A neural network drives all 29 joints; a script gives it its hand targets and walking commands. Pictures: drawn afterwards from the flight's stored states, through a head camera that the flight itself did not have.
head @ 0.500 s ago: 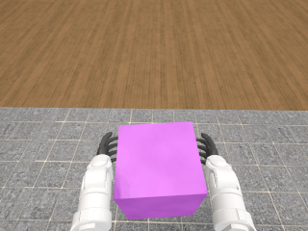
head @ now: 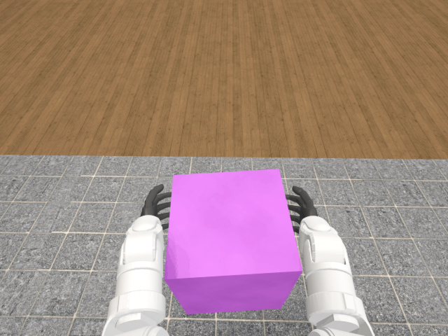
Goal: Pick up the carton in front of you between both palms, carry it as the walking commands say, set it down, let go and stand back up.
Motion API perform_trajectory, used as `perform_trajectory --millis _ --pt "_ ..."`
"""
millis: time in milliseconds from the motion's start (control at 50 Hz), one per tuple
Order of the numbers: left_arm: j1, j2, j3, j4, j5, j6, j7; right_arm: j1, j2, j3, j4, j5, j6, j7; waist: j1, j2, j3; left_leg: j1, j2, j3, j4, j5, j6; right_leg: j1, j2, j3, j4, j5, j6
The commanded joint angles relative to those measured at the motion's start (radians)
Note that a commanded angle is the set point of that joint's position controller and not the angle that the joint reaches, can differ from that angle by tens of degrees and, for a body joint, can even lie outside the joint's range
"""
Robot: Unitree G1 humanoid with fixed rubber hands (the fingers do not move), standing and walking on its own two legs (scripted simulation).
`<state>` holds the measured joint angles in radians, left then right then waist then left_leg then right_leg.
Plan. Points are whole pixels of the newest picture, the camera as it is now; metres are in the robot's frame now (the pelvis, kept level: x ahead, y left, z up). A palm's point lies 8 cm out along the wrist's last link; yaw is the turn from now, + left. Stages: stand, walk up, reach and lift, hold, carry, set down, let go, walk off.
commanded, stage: reach and lift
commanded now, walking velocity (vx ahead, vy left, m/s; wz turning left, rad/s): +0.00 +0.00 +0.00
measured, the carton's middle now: (230, 245) +0.30 +0.00 -0.05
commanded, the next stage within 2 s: hold in 0.54 s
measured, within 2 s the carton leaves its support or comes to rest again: neither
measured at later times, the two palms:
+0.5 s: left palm (149, 218) +0.31 +0.15 +0.04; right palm (307, 219) +0.30 -0.15 +0.04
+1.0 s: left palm (145, 219) +0.30 +0.15 +0.06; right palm (310, 220) +0.29 -0.15 +0.06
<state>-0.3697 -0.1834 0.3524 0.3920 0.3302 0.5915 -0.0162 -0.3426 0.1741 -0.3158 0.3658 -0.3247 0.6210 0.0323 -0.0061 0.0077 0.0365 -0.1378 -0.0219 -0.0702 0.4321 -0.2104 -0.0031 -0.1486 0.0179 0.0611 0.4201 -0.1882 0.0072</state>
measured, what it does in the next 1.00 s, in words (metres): stands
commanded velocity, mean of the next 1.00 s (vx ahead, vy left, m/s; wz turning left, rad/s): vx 0.00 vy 0.00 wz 0.00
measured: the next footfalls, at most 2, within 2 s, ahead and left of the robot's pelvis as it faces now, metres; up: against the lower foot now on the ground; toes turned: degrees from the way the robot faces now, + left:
none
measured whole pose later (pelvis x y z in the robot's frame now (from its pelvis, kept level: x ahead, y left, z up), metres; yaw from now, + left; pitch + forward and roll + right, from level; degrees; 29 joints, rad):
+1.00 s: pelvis +0.00 +0.00 +0.00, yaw +0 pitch -9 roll +0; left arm -0.33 -0.17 0.28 0.27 0.31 0.74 -0.02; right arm -0.30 0.16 -0.24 0.25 -0.30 0.77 0.03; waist 0.00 0.01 0.04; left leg -0.03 -0.02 -0.07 0.36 -0.19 0.00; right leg -0.04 0.01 0.06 0.36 -0.17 0.01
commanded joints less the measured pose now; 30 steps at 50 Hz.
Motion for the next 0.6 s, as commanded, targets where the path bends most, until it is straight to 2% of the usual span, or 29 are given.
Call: perform_trajectory --millis 0,240,500,580 --pt "-0.417 -0.911 -0.526 0.058 -0.209 0.008 -0.236 -0.491 0.893 0.521 -0.003 0.22 -0.023 0.216 0.003 -0.005 -0.263 0.033 -0.064 0.004 -0.088 0.108 0.004 0.117 0.067 -0.001 -0.071 0.095 -0.011" --pt "-0.319 -0.894 -0.567 -0.035 -0.24 0.039 -0.233 -0.388 0.884 0.556 -0.088 0.249 0.008 0.204 0.0 -0.008 -0.264 0.081 -0.072 -0.002 -0.108 0.225 -0.001 0.167 0.069 0.008 -0.093 0.22 -0.003" --pt "-0.309 -0.892 -0.582 -0.076 -0.254 0.07 -0.23 -0.382 0.871 0.57 -0.13 0.259 0.038 0.205 0.0 -0.004 -0.236 0.092 -0.069 -0.007 -0.123 0.216 -0.003 0.174 0.071 0.009 -0.102 0.201 -0.002" --pt "-0.301 -0.904 -0.631 -0.14 -0.284 0.089 -0.225 -0.381 0.882 0.626 -0.193 0.292 0.056 0.205 0.006 -0.002 -0.276 0.126 -0.066 -0.011 -0.129 0.267 -0.004 0.197 0.073 0.01 -0.107 0.242 -0.002"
